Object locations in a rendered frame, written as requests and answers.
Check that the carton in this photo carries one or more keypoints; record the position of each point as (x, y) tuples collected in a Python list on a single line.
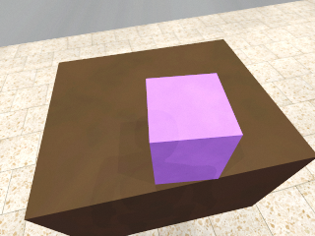
[(193, 131)]

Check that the pedestal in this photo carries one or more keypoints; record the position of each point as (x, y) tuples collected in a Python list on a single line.
[(94, 172)]

